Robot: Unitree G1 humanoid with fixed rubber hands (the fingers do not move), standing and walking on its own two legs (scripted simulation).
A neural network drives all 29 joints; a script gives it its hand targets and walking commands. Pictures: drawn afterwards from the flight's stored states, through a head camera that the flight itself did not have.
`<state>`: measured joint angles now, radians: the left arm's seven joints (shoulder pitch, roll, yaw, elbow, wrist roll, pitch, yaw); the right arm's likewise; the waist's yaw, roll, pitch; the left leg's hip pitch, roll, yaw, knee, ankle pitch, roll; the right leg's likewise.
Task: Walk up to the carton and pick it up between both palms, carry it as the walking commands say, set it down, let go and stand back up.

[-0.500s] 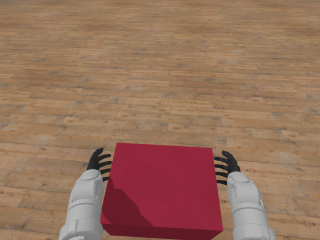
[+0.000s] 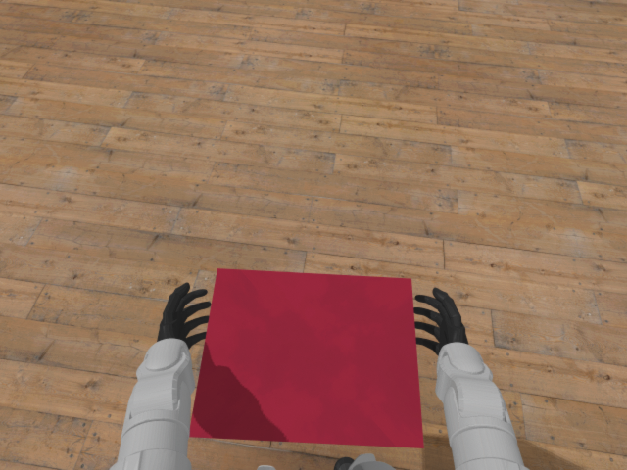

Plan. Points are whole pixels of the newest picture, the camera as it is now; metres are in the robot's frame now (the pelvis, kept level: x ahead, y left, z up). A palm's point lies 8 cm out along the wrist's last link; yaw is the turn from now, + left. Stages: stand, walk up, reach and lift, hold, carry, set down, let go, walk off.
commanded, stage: set down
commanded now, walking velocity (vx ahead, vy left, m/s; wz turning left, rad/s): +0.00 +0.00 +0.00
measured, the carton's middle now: (309, 359) +0.30 +0.01 -0.15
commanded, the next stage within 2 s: none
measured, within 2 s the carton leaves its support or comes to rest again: neither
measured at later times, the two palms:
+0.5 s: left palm (203, 344) +0.33 +0.17 -0.14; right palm (436, 344) +0.31 -0.19 -0.15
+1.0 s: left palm (214, 348) +0.35 +0.18 -0.24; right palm (414, 350) +0.33 -0.19 -0.25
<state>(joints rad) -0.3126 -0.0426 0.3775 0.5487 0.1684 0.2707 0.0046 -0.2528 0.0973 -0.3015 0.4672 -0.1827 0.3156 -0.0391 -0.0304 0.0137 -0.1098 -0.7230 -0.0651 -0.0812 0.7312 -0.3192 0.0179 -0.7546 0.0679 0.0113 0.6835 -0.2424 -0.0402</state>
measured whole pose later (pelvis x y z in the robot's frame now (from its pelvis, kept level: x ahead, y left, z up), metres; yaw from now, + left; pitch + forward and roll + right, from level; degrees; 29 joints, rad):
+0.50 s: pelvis -0.04 +0.01 -0.08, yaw -1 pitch +32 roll +1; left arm -0.51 -0.06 0.37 0.59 0.11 0.26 0.12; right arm -0.50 -0.02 -0.32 0.60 -0.12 0.30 -0.08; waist -0.02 0.00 -0.23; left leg -1.28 -0.10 -0.02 1.15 -0.42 0.03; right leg -1.34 0.07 0.06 1.13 -0.35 -0.01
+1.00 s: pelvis -0.07 -0.01 -0.17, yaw +0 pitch +40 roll +3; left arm -0.70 0.07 0.35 0.72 0.01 0.24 0.11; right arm -0.64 -0.05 -0.23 0.65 -0.02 0.29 -0.22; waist 0.01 -0.01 -0.27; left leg -1.70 -0.10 -0.02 1.51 -0.51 -0.02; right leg -1.77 0.10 0.03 1.49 -0.42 -0.04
